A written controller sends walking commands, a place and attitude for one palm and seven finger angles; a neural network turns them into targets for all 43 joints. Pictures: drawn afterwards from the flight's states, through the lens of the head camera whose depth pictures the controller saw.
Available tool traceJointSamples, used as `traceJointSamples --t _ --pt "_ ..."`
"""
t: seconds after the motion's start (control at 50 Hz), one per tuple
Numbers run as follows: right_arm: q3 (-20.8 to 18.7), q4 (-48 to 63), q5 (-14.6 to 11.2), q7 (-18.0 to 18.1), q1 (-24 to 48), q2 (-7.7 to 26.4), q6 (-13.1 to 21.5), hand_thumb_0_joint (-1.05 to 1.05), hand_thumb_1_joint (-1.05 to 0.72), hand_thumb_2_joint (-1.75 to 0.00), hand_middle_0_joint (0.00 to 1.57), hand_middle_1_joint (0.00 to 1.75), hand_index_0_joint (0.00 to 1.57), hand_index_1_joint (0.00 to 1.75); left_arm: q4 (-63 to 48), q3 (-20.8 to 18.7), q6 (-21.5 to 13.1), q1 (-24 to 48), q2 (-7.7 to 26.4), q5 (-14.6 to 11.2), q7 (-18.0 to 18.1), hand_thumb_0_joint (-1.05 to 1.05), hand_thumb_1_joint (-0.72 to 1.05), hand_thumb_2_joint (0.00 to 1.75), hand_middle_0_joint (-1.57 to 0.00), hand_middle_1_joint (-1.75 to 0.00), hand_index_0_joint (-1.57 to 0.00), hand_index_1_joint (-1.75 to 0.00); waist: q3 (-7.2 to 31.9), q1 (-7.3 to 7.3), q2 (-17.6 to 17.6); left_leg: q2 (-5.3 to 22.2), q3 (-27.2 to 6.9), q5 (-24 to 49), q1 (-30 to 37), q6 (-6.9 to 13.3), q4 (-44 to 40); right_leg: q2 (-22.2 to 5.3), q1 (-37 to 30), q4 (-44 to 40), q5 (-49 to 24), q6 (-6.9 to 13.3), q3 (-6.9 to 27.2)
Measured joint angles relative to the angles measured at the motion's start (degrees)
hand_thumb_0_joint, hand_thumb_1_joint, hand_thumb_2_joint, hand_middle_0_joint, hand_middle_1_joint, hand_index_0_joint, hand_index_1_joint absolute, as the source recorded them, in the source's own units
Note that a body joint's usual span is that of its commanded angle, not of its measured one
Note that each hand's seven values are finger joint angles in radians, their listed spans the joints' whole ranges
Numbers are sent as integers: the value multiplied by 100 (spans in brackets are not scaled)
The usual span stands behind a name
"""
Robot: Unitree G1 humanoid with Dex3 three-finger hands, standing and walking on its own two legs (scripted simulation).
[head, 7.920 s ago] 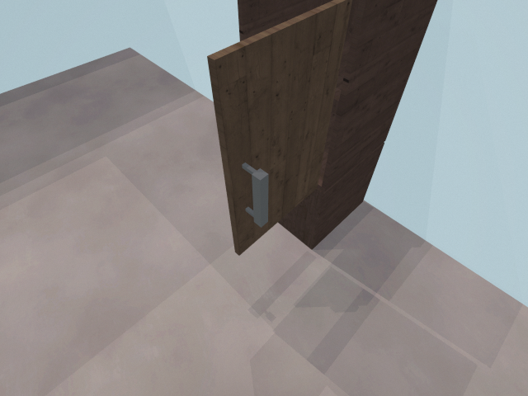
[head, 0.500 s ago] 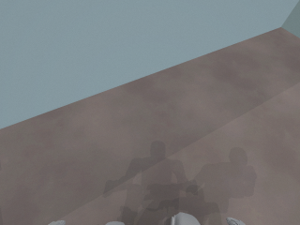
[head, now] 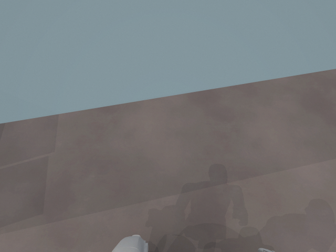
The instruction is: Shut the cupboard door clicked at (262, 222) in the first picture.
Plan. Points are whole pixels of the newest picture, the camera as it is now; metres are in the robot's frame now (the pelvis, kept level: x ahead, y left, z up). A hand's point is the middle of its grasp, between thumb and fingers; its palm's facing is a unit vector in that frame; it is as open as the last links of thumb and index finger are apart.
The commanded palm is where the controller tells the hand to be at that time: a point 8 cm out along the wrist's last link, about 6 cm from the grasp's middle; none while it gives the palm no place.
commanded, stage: walk to a spot facing it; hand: left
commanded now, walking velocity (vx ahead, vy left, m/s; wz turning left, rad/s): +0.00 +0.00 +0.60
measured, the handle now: out of the picture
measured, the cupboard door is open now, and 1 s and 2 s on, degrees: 92 92 92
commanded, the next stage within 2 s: none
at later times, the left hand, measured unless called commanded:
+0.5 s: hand out of the picture +0.09 +0.21 -0.16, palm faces +0.27 -0.92 -0.29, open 7.4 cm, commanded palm none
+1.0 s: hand out of the picture -0.11 +0.17 -0.19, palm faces +0.62 -0.75 -0.23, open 7.4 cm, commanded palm none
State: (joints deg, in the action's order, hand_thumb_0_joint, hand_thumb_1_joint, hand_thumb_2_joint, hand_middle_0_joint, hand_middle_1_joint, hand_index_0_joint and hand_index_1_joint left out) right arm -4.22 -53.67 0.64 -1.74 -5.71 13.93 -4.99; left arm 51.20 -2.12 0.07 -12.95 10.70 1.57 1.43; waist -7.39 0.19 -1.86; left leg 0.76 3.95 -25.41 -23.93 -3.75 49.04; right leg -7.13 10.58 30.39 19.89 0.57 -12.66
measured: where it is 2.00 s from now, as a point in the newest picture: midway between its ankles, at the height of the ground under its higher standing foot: (131, 216)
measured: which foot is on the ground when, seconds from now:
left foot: up 0.00-0.08, down 0.10-0.50, up 0.52-0.94, down 0.96-1.00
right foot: down 0.00-0.10, up 0.12-0.48, down 0.50-0.96, up 0.98-1.00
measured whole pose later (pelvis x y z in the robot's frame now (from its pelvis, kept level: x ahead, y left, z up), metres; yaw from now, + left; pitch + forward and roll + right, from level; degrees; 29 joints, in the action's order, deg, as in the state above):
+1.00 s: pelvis +0.04 +0.01 -0.02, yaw +36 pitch +1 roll +1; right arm -3.5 -50.5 1.5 -2.2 -4.0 13.5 0.2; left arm 58.2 -4.7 0.7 -19.5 15.7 1.5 -0.8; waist -4.6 -1.9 -4.4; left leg 0.3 7.3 -18.1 -17.9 2.7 35.6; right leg -11.5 15.6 50.0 28.4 -3.6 -12.1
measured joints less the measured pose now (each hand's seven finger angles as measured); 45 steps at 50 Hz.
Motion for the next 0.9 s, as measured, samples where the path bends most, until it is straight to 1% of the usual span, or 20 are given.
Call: traceJointSamples --t 0.06,0.08,0.1,0.12,0.16,0.18,0.22,0.26,0.32,0.42,0.48,0.5,0.52,0.56,0.6,0.64,0.68,0.74,0.82,0.9 --pt "44 76 -4 1 121 -37 64 1 -91 -90 20 29 20 30 72 -62 18 -92 128 -1 -22 0 91 90 -20 -30 -20 -30 0 -79 -107 -43 162 243 373 99 -858 -118 52 322 220 -75 -215" --pt "60 126 3 -3 141 -36 104 1 -91 -90 20 29 20 30 95 -86 31 -145 180 -18 -35 0 91 90 -20 -30 -20 -30 29 -84 -138 -70 218 552 552 156 -1250 -175 117 531 343 -116 -270" --pt "65 193 20 -11 149 -15 162 1 -91 -90 20 29 20 30 116 -112 60 -197 224 -37 -50 0 91 90 -20 -30 -20 -30 82 -82 -123 -66 188 1017 647 320 -1511 -219 285 901 466 -170 -288" --pt "59 237 31 1 181 -33 222 1 -91 -90 20 29 20 30 161 -135 125 -164 294 -55 -54 0 91 90 -20 -30 -20 -30 65 -81 -180 -121 160 1022 567 470 -1371 -251 525 1469 814 -261 -96" --pt "90 294 36 48 183 -74 305 1 -91 -90 20 29 20 30 233 -172 288 -46 408 -56 -22 0 91 90 -20 -30 -20 -30 39 -99 -229 -171 70 757 501 618 -1186 -106 1029 2564 1244 -369 439" --pt "103 312 42 82 149 -89 322 0 -91 -89 20 29 20 30 258 -193 337 23 442 -58 -12 0 91 90 -20 -30 -20 -30 52 -96 -216 -180 1 707 512 634 -1219 -26 1242 2946 1218 -406 628" --pt "124 302 53 140 70 -110 327 0 -91 -89 20 29 20 30 249 -220 369 157 486 -51 -29 0 91 90 -20 -30 -20 -30 81 -98 -173 -193 -136 789 586 595 -1420 67 1560 3348 935 -459 894" --pt "146 254 57 162 -10 -122 319 0 -91 -89 20 29 20 30 174 -231 353 269 501 -47 -55 0 91 90 -20 -30 -20 -30 104 -105 -119 -199 -261 941 671 567 -1649 103 1737 3372 659 -491 1061" --pt "157 177 58 154 -136 -139 301 0 -91 -89 20 29 20 30 38 -229 317 404 489 -46 -79 0 91 90 -19 -30 -19 -30 143 -87 -27 -193 -443 1094 747 541 -1890 145 1799 3041 441 -518 1204" --pt "106 97 80 123 -346 -161 244 0 -91 -89 20 30 21 30 -134 -186 276 614 422 -66 -83 0 91 90 -19 -30 -19 -30 181 51 134 -192 -800 1166 678 400 -1933 322 1437 1943 443 -497 1251" --pt "47 65 65 122 -458 -136 182 1 -91 -89 20 30 21 30 -227 -145 189 669 354 -91 -84 0 91 90 -19 -30 -19 -30 210 126 233 -228 -1031 1077 513 262 -1701 497 910 864 96 -447 1164" --pt "21 68 42 118 -514 -123 163 1 -91 -89 20 30 21 30 -276 -125 130 641 343 -84 -82 0 91 90 -19 -30 -20 -30 252 128 228 -282 -1086 1001 411 210 -1536 495 679 366 -130 -389 1136" --pt "-19 38 20 119 -500 -79 138 1 -91 -89 20 30 21 30 -277 -115 68 643 278 -55 -60 0 91 90 -20 -30 -20 -30 215 122 302 -287 -1113 593 273 184 -1175 517 661 352 -179 -268 1076" --pt "-84 -12 26 118 -472 7 75 1 -91 -89 20 30 20 30 -270 -41 14 603 150 -35 -30 0 91 90 -20 -30 -20 -30 140 175 383 -345 -961 -171 -117 157 44 447 602 458 -96 -69 903" --pt "-119 -54 33 98 -446 68 30 1 -91 -89 20 29 20 30 -244 9 19 505 44 -41 -10 0 91 90 -20 -30 -20 -30 106 205 384 -310 -704 -200 -432 94 1147 351 439 332 -94 5 758" --pt "-126 -73 31 65 -423 87 5 1 -91 -89 20 29 20 30 -196 35 39 401 -27 -41 3 0 91 90 -20 -30 -20 -30 102 234 333 -201 -483 -25 -561 22 1617 261 276 136 -154 20 609" --pt "-112 -80 29 37 -400 75 -13 1 -91 -89 20 29 20 30 -143 51 35 305 -68 -39 3 0 91 90 -20 -30 -20 -30 108 236 249 -99 -330 79 -538 -33 1564 176 145 -30 -206 19 451" --pt "-91 -101 39 -12 -360 45 -23 1 -91 -90 20 29 20 30 -41 39 -22 164 -89 -31 -13 0 91 90 -20 -30 -20 -30 129 184 152 28 -180 153 -375 -55 1088 82 -28 -212 -226 -3 169" --pt "-54 -136 59 -79 -222 -3 9 1 -91 -90 20 29 20 30 140 -37 -137 -67 26 2 -64 0 91 90 -20 -30 -20 -30 173 6 37 130 11 98 -95 10 301 -24 -205 -315 -168 -66 -204" --pt "8 -28 56 -117 3 -58 125 1 -91 -90 20 29 20 30 389 -141 -167 -363 241 34 -121 0 91 90 -20 -30 -20 -30 213 -194 -141 132 254 21 254 152 -601 -211 -300 -184 19 -214 -487"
